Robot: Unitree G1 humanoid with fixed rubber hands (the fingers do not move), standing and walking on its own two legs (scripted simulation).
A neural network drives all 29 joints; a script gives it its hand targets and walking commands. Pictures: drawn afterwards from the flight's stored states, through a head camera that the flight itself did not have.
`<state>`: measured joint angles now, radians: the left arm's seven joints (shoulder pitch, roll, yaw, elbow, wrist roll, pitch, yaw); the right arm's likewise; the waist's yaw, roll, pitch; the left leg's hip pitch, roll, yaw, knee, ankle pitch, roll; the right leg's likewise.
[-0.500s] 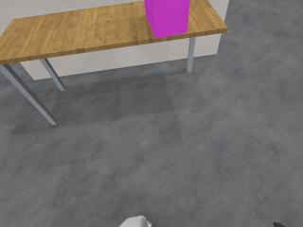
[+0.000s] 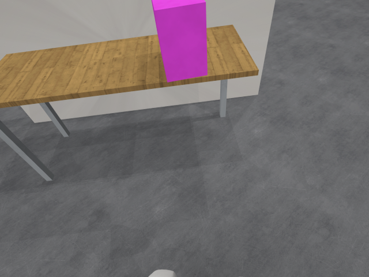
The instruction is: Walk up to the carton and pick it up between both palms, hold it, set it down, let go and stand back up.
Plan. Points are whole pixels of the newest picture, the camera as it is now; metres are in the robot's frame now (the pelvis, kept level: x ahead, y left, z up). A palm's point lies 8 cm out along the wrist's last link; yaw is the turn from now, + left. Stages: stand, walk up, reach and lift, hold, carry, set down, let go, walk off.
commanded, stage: walk up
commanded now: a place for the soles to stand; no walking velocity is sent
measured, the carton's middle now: (178, 32) +1.03 +0.10 +0.07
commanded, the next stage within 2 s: none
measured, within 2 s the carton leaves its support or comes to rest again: neither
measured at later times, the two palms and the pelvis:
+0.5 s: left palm (66, 256) +0.18 +0.36 -0.11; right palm (320, 251) +0.20 -0.26 -0.09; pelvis +0.13 +0.05 +0.00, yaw +2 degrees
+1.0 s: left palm (99, 223) +0.26 +0.29 -0.11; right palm (329, 206) +0.30 -0.31 -0.10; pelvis +0.22 -0.01 +0.00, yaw +7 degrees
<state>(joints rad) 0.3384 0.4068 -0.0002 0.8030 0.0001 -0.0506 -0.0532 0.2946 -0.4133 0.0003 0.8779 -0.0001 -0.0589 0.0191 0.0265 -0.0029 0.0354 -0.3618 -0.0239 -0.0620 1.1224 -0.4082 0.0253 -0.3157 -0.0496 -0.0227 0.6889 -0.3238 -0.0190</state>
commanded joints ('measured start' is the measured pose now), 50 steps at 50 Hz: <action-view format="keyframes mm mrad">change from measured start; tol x16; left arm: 1 74 251 138 -26 2 -75 37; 50 -131 199 114 -85 14 -31 18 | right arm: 1 26 -186 -97 -43 17 -2 10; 15 -152 -157 -76 -156 -16 -20 16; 19 302 -259 -138 -16 -23 -59 -9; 50 58 -283 -132 -86 -9 -46 -41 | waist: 1 18 -115 15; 16 30 -163 35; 20 -123 225 -205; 25 -38 77 85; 50 -35 123 6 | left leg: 1 -314 16 -69 -5 173 1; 15 -257 82 64 -441 37 13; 18 232 17 56 -723 218 65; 20 592 302 -533 -766 203 96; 22 463 376 -773 -887 4 142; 25 288 220 -381 -829 328 5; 29 359 161 -280 -764 676 -64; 39 355 208 -372 -824 354 13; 50 281 254 -302 -574 492 198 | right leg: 1 314 -161 233 -393 208 39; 5 461 -180 170 -309 575 -4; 15 364 -269 166 -277 490 -167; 18 171 -136 14 121 488 -109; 20 -270 60 0 501 -167 -3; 22 -401 47 110 546 -173 -15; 28 -294 -1 80 376 88 -13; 45 -454 -35 82 204 -44 14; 50 -113 -45 114 -127 -96 -33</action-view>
